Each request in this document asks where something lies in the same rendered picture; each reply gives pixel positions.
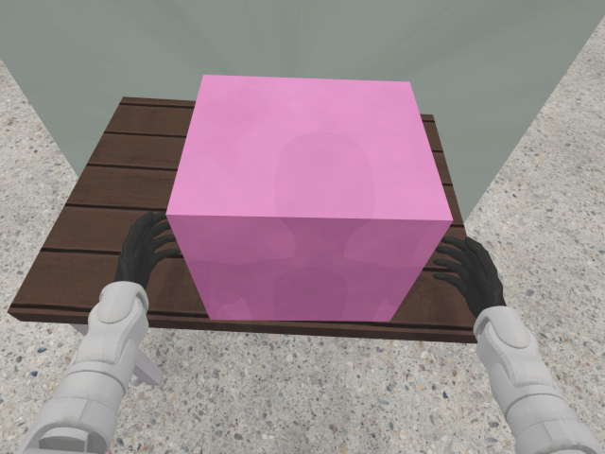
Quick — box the table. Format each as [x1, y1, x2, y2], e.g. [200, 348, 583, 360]
[7, 96, 477, 386]

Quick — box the robot left hand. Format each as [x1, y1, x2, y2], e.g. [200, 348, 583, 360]
[113, 211, 180, 289]

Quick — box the robot right forearm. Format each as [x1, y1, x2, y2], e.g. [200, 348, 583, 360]
[474, 306, 605, 454]

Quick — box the carton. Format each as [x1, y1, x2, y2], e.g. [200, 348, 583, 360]
[165, 75, 453, 322]

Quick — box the robot left forearm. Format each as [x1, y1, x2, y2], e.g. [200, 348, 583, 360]
[14, 281, 148, 454]

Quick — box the robot right hand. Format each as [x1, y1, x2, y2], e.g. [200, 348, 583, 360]
[433, 236, 507, 318]

